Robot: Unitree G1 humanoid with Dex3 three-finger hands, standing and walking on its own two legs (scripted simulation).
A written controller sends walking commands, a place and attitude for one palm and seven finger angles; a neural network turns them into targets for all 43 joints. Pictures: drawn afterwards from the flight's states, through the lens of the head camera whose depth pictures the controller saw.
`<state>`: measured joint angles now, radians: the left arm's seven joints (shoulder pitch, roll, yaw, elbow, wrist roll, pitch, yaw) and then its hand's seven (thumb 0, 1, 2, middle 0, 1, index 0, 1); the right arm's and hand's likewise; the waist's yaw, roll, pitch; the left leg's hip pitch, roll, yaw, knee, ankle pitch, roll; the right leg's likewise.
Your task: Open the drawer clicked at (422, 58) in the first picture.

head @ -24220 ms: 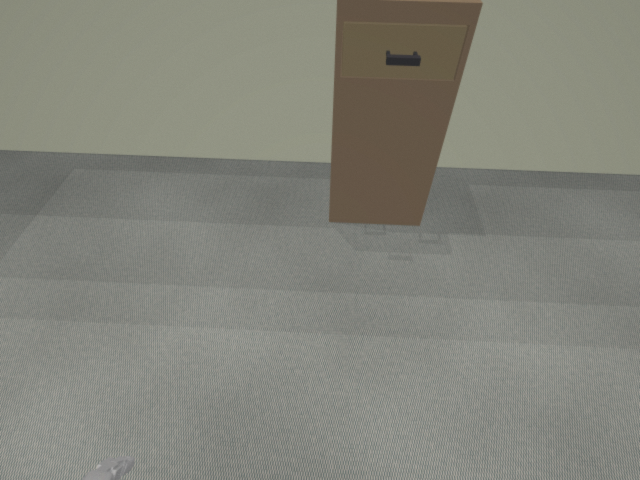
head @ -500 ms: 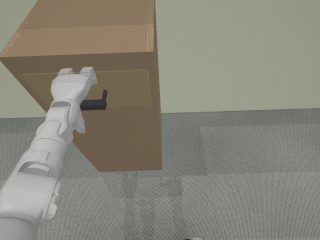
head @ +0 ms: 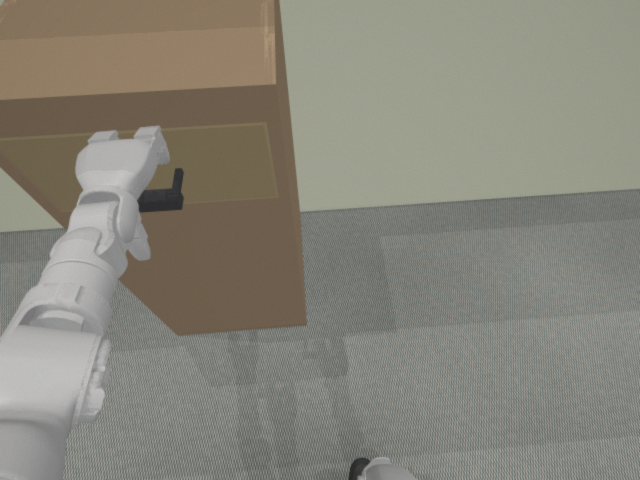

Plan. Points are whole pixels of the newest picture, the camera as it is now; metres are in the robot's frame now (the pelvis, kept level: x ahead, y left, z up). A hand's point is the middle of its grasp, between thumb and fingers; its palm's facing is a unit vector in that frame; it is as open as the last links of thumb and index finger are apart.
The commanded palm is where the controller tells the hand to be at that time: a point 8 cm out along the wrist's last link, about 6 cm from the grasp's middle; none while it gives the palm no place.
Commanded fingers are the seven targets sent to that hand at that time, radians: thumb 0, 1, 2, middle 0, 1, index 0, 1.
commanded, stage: lower the fingers behind the handle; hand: left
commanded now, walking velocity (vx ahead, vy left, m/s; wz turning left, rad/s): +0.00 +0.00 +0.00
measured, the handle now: (148, 189) +0.52 +0.24 +0.01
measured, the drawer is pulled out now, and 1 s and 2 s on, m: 0.00 0.00 0.00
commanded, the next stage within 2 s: lift the fingers back up to retry in 1.32 s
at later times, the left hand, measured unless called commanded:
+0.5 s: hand (144, 211) +0.47 +0.24 +0.02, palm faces -0.07 -0.02 -1.00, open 13.8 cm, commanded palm +0.45 +0.24 +0.07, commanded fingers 0.00 -0.50 0.30 -0.30 -1.20 -0.30 -1.20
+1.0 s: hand (144, 213) +0.48 +0.24 +0.01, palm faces +0.00 +0.00 -1.00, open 13.9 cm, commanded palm +0.45 +0.24 +0.04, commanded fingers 0.00 -0.50 0.30 -0.30 -1.20 -0.30 -1.20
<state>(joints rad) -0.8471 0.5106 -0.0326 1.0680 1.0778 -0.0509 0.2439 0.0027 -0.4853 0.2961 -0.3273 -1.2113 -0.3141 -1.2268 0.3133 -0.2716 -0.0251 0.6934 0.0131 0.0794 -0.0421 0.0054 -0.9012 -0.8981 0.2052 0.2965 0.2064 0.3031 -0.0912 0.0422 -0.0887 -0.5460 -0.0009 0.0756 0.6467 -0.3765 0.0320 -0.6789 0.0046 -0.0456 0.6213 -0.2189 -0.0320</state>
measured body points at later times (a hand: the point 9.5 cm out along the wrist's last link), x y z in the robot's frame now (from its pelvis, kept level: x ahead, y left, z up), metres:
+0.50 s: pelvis +0.00 +0.02 -0.01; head +0.10 +0.01 +0.43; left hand +0.47 +0.23 +0.07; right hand +0.02 -0.25 -0.15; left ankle -0.05 +0.10 -0.72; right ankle +0.04 -0.10 -0.72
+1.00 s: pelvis -0.01 +0.02 -0.02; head +0.09 +0.02 +0.42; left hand +0.47 +0.24 +0.06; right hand +0.02 -0.26 -0.15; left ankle -0.05 +0.10 -0.72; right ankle +0.04 -0.10 -0.72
